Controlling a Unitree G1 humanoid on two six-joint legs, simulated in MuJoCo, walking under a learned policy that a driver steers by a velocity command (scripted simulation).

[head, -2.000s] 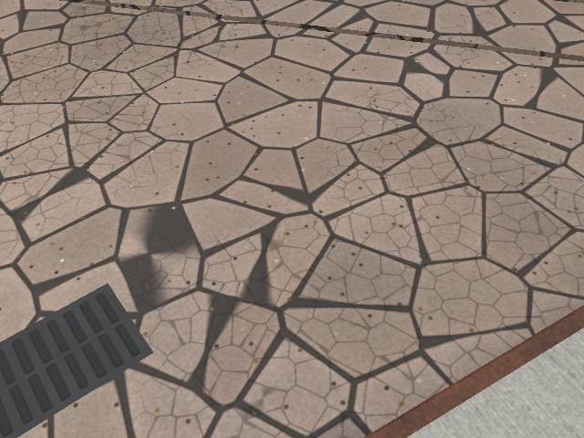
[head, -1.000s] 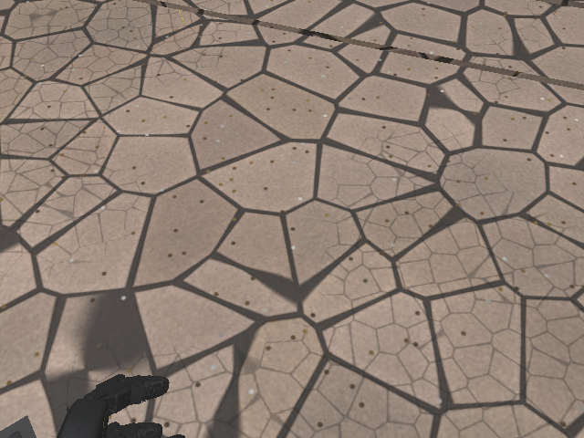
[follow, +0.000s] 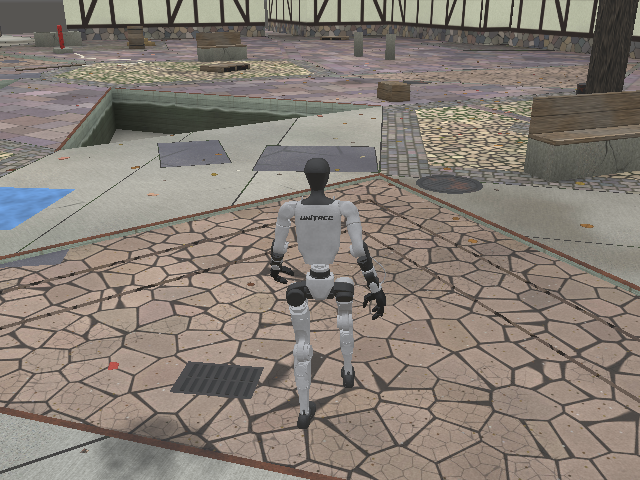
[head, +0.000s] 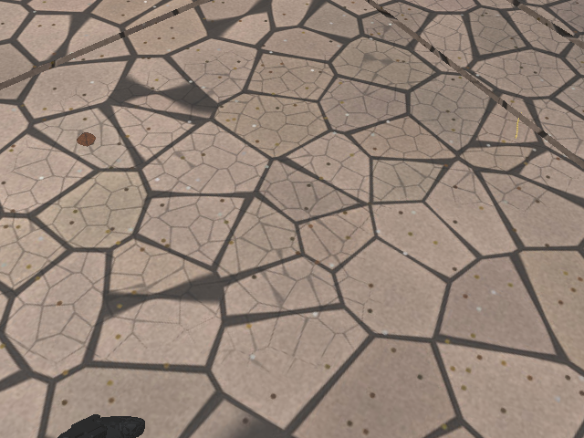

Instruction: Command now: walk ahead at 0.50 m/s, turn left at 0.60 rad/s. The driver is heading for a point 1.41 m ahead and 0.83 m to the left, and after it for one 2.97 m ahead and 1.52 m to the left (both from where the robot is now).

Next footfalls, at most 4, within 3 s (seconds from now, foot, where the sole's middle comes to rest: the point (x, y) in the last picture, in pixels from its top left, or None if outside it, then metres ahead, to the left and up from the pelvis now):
0.08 right None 0.22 -0.13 -0.77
0.60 left None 0.43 0.16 -0.77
1.18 right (209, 306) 0.80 0.13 -0.77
1.72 left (97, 259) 0.96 0.42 -0.77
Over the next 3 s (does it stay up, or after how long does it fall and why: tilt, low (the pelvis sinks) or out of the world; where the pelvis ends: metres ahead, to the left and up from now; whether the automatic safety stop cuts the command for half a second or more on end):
stays up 1.34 0.80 0.01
